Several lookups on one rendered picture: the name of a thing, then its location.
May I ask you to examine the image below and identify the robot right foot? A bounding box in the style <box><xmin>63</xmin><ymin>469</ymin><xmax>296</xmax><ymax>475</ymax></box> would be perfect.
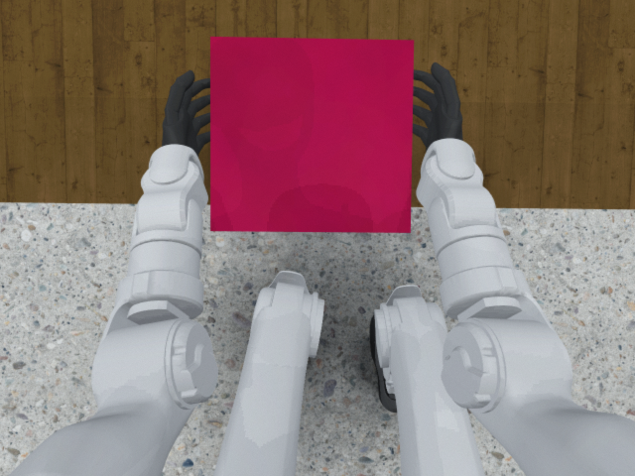
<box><xmin>370</xmin><ymin>315</ymin><xmax>397</xmax><ymax>413</ymax></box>

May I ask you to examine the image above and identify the robot left forearm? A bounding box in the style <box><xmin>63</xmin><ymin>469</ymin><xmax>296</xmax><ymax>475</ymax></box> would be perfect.
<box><xmin>91</xmin><ymin>144</ymin><xmax>208</xmax><ymax>403</ymax></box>

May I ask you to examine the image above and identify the carton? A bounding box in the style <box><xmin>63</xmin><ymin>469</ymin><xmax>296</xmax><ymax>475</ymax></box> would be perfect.
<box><xmin>210</xmin><ymin>37</ymin><xmax>414</xmax><ymax>233</ymax></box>

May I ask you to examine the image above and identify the right robot shin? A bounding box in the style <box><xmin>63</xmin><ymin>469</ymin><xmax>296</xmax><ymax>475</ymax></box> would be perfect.
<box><xmin>383</xmin><ymin>285</ymin><xmax>447</xmax><ymax>394</ymax></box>

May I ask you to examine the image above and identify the right robot upper arm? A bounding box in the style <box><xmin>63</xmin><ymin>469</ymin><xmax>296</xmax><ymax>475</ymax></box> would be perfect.
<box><xmin>441</xmin><ymin>318</ymin><xmax>635</xmax><ymax>476</ymax></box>

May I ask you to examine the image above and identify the left robot upper arm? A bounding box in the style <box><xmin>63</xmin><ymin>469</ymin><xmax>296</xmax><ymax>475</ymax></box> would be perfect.
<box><xmin>8</xmin><ymin>318</ymin><xmax>218</xmax><ymax>476</ymax></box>

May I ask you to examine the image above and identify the left robot hand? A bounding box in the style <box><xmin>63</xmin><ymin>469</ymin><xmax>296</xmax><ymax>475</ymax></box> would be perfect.
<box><xmin>162</xmin><ymin>70</ymin><xmax>210</xmax><ymax>156</ymax></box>

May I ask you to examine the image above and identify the right robot hand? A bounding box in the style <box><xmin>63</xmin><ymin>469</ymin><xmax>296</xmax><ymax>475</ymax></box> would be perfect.
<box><xmin>413</xmin><ymin>62</ymin><xmax>463</xmax><ymax>151</ymax></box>

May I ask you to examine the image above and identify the robot right forearm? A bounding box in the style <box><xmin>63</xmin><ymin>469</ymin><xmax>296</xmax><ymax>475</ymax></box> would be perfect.
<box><xmin>416</xmin><ymin>138</ymin><xmax>572</xmax><ymax>371</ymax></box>

